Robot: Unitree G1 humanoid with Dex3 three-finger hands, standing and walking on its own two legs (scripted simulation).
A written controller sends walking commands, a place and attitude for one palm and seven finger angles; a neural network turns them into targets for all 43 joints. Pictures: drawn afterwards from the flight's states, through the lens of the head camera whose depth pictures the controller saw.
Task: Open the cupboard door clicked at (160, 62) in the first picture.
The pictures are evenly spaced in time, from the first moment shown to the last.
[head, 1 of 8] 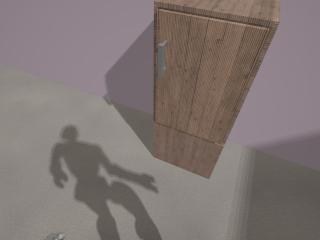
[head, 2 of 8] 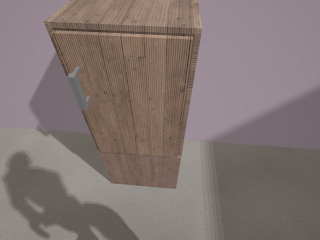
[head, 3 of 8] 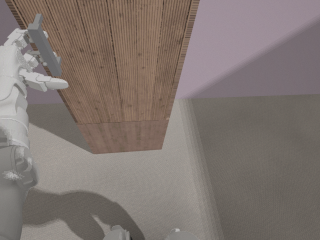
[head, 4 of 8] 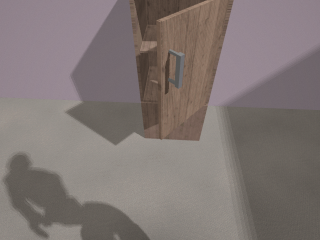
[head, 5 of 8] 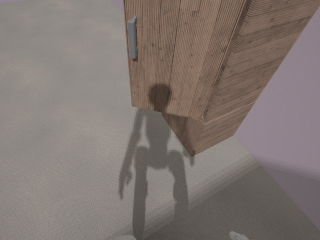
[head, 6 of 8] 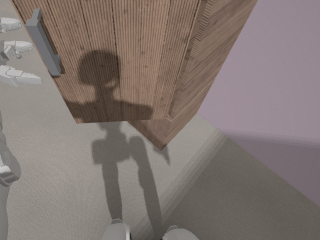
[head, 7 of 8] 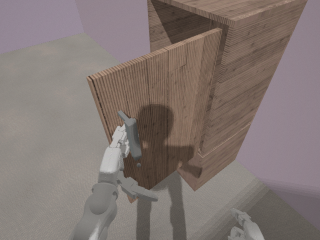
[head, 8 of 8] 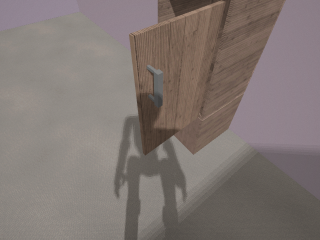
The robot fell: no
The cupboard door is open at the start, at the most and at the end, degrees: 0 93 93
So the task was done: yes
